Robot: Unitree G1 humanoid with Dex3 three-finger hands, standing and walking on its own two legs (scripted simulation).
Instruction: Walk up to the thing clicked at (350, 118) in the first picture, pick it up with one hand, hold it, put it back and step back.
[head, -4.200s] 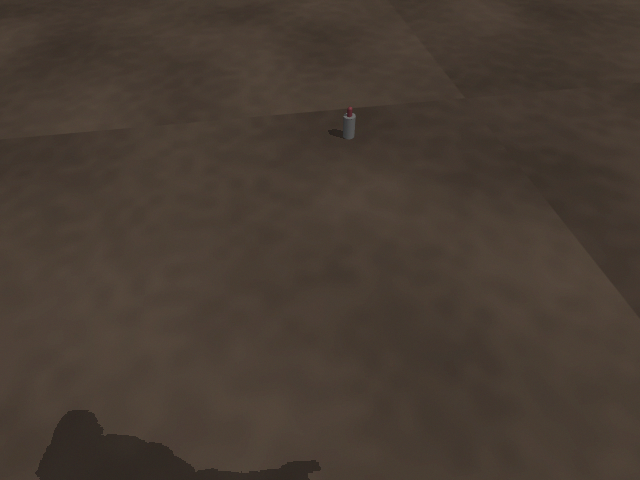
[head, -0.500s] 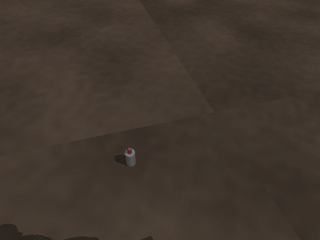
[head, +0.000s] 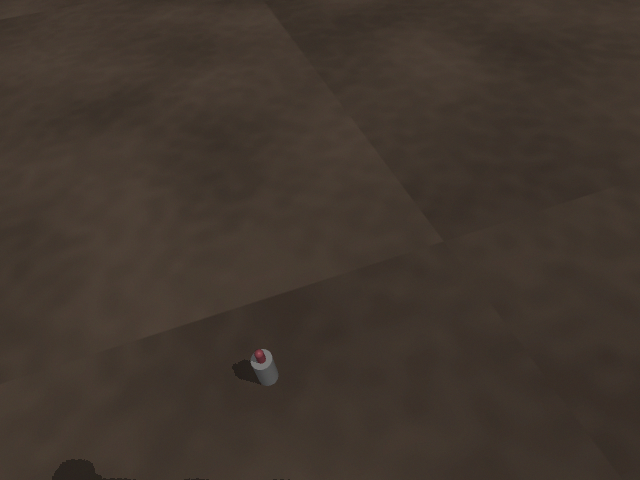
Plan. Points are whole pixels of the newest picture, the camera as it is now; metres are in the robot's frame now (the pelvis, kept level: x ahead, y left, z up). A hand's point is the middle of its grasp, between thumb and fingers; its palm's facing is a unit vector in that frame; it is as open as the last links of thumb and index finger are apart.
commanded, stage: walk up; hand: left
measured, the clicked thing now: (263, 364) +0.56 +0.25 -0.67
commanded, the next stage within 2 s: stand in 1.78 s
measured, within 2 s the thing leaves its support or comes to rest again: neither
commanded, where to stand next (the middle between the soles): +0.24 +0.03 m, yaw +0 degrees
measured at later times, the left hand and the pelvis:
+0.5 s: hand (125, 463) +0.19 +0.32 -0.15, palm faces -0.05 -0.93 -0.36, open 7.4 cm; pelvis +0.13 +0.05 +0.00, yaw +0 degrees
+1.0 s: hand (160, 398) +0.28 +0.29 -0.13, palm faces -0.03 -0.94 -0.33, open 7.4 cm; pelvis +0.16 +0.04 +0.02, yaw -1 degrees
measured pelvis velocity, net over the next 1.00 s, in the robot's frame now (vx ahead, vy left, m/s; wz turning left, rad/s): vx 0.16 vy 0.04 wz -0.01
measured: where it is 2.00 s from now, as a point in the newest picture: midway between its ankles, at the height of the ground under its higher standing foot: outside the picture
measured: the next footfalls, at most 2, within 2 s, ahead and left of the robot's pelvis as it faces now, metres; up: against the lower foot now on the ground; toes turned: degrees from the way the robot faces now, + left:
left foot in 0.26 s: +0.22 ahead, +0.16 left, +0.00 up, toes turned +3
right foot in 0.60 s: +0.24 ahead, -0.10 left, +0.00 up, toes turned -1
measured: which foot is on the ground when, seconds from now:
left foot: up 0.00-0.24, down 0.26-1.00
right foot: down 0.00-0.28, up 0.30-0.58, down 0.60-1.00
